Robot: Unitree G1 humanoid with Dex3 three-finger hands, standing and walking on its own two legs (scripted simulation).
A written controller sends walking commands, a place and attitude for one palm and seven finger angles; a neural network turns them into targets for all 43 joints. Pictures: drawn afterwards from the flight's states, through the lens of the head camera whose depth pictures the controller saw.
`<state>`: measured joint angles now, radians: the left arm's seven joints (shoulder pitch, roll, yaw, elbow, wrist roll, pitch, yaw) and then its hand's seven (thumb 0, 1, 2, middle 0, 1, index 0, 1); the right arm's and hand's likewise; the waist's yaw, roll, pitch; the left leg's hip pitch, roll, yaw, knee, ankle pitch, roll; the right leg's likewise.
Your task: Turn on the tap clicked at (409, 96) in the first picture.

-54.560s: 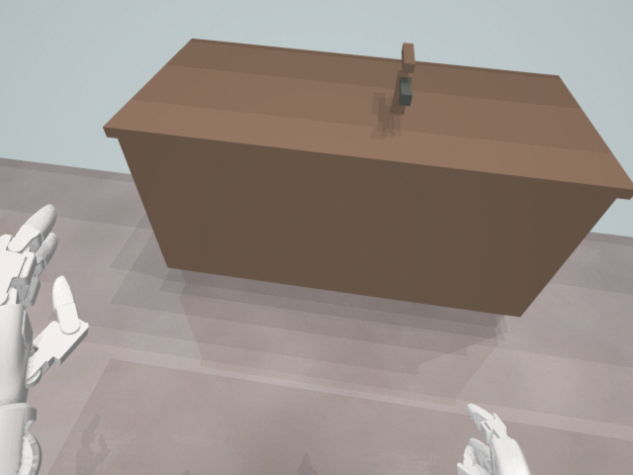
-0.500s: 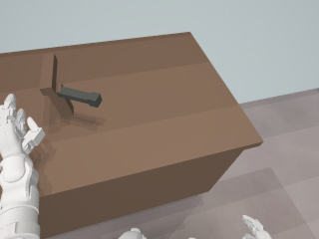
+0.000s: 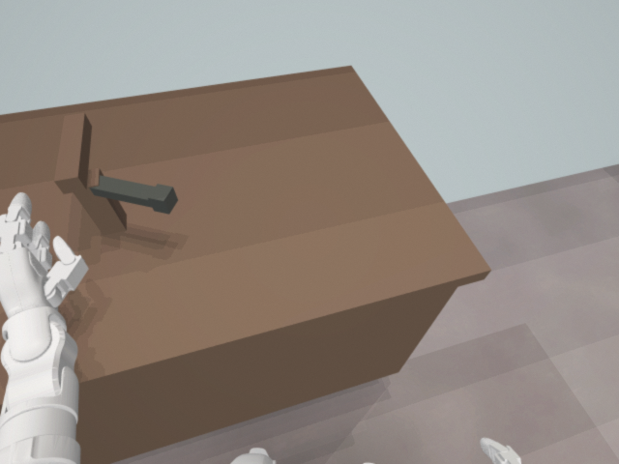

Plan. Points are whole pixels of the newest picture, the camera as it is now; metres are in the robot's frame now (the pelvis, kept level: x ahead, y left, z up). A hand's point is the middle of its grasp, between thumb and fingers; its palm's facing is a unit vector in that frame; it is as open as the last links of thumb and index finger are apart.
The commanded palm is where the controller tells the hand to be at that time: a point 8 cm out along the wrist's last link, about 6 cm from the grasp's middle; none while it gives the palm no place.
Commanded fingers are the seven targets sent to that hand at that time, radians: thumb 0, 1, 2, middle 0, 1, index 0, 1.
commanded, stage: push the lever round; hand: left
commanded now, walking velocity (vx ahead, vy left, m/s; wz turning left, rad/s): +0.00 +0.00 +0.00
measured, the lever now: (163, 199) +0.45 +0.23 +0.07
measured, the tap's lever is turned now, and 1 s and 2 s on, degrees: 59 59 59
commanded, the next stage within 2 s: none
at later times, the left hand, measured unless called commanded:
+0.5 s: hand (108, 252) +0.36 +0.28 +0.07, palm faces +0.58 -0.81 -0.07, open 7.8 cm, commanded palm +0.31 +0.30 +0.06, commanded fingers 0.00 0.90 0.90 -0.15 -0.15 -0.15 -0.15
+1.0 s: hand (123, 247) +0.37 +0.26 +0.07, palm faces +0.68 -0.73 -0.06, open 7.8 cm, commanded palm +0.32 +0.28 +0.06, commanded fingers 0.00 0.90 0.90 -0.15 -0.15 -0.15 -0.15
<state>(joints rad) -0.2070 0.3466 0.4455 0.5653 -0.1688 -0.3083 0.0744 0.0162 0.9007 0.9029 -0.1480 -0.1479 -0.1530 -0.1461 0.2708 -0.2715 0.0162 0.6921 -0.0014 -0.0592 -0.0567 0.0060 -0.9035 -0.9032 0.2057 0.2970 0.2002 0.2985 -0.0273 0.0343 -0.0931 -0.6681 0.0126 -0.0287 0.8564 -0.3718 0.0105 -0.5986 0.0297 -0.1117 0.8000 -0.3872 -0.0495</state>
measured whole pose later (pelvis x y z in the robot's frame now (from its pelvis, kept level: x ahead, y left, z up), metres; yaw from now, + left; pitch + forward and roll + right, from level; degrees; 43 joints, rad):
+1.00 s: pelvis +0.00 +0.00 +0.00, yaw +0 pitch +10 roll -2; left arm -0.28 0.17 0.32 0.53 -0.03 -0.27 0.49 0.02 0.90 0.90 -0.15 -0.15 -0.15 -0.15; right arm 0.23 -0.24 0.00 0.70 -0.04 -0.02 -0.02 0.01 -0.90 -0.90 0.21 0.30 0.20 0.30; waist -0.04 0.04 -0.12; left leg -0.66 0.00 -0.03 0.86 -0.38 0.01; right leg -0.59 0.02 -0.11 0.80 -0.40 -0.05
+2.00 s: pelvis -0.02 -0.01 -0.01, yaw +1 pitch +12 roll -2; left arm -0.62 0.10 0.40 0.88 0.12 -0.29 0.86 0.02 0.90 0.90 -0.15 -0.15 0.00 -0.09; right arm 0.24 -0.21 -0.02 0.77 -0.09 0.00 0.02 0.00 -0.90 -0.90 0.20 0.30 0.20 0.30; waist -0.07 0.03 -0.14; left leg -0.74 0.00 -0.06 0.88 -0.35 -0.01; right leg -0.67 0.02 -0.14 0.84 -0.38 -0.07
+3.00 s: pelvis -0.02 -0.06 -0.01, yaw +2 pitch +15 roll +0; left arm -0.75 0.25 0.49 1.04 0.09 -0.30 0.88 0.02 0.90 0.90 -0.15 -0.15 0.00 0.00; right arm 0.28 -0.23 0.00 0.77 -0.09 -0.03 0.00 0.00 -0.91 -0.90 0.20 0.30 0.20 0.30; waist -0.11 0.02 -0.14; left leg -0.81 0.03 -0.10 0.87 -0.34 0.01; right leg -0.75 0.06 -0.18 0.85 -0.39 -0.13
